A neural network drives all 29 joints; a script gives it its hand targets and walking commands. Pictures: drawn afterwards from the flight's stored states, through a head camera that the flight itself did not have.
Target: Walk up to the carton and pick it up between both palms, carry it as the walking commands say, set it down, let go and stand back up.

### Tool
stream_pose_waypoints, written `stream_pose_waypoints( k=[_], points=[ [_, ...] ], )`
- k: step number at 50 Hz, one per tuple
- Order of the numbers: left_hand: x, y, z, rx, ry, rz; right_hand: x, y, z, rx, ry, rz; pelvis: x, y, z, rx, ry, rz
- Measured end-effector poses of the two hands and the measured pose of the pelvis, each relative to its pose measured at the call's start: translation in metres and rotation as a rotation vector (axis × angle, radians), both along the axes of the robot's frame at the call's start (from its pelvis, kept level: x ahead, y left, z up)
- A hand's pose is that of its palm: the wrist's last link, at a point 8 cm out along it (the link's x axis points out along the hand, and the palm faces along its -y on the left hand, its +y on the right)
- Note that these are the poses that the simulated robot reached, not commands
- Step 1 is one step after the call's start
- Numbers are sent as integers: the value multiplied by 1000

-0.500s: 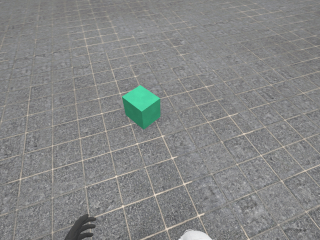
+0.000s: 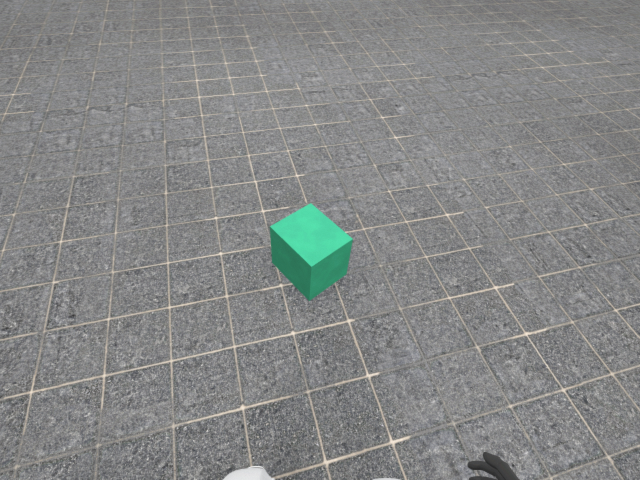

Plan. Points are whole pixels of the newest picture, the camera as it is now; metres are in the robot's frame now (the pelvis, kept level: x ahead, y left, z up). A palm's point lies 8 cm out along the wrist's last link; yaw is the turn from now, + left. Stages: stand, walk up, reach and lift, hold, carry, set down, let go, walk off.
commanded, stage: walk up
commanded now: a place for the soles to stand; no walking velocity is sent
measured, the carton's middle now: (310, 251) +0.95 +0.00 -0.65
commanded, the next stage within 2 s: none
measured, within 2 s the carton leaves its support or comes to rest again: neither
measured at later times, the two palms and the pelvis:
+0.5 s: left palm (177, 399) +0.24 +0.20 -0.08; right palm (528, 425) +0.21 -0.30 -0.11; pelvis +0.19 -0.05 +0.02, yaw +0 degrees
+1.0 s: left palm (173, 331) +0.35 +0.24 -0.11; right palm (465, 310) +0.39 -0.25 -0.11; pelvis +0.31 -0.01 +0.01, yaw +1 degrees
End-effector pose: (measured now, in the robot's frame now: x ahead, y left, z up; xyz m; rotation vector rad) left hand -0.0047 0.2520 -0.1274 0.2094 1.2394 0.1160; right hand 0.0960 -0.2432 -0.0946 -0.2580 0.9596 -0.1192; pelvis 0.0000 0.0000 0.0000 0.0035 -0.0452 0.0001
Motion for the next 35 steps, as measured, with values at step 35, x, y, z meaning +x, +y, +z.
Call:
stream_pose_waypoints(
  k=[35],
  points=[
    [196, -45, 45, 56, 104, 101, 283, -22, 4, 77, 32, 108, 253, -38, 26, 35, 7, 10]
  ],
)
